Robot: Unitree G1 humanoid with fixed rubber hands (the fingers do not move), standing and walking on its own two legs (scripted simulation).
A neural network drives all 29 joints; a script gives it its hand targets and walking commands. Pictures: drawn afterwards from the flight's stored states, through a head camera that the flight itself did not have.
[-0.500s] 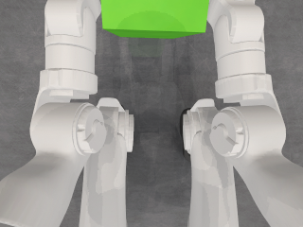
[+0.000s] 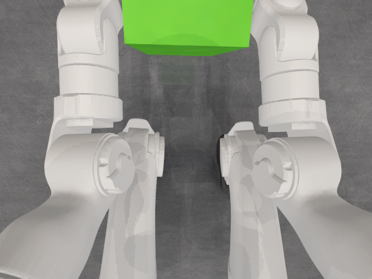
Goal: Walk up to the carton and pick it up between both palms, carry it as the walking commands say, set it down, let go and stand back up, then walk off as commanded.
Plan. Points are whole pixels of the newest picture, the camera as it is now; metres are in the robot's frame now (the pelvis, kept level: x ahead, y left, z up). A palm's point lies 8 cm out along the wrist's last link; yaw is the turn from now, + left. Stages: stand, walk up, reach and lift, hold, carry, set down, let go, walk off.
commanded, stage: reach and lift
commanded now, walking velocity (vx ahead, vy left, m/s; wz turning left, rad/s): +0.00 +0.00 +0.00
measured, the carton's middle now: (183, 4) +0.54 +0.03 -0.15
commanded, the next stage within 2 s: none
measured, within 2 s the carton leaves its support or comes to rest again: neither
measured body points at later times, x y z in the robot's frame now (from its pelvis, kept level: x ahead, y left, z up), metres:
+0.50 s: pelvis -0.01 +0.00 +0.04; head +0.31 +0.01 +0.34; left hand +0.55 +0.14 -0.03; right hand +0.55 -0.10 -0.03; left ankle +0.16 +0.14 -0.43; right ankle +0.14 -0.15 -0.43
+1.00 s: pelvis -0.01 +0.00 +0.10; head +0.29 +0.01 +0.42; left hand +0.53 +0.14 +0.04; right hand +0.53 -0.10 +0.04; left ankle +0.16 +0.14 -0.43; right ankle +0.14 -0.15 -0.43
